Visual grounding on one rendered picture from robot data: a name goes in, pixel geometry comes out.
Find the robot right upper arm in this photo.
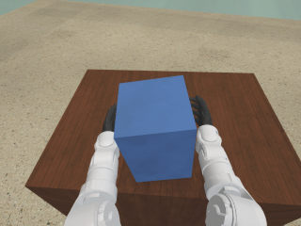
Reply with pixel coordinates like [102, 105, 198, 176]
[205, 192, 267, 226]

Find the carton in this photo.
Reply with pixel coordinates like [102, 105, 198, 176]
[113, 75, 198, 183]

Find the pedestal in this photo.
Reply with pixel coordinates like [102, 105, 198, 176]
[25, 69, 301, 226]

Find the robot left upper arm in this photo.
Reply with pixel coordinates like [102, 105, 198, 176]
[64, 199, 121, 226]

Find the robot right hand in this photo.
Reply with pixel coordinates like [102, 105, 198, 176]
[189, 95, 213, 127]

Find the robot left forearm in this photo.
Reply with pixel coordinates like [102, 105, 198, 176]
[64, 131, 119, 226]

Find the robot right forearm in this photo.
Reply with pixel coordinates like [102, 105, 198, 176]
[195, 124, 267, 226]

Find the robot left hand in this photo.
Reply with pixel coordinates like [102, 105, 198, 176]
[102, 104, 118, 132]

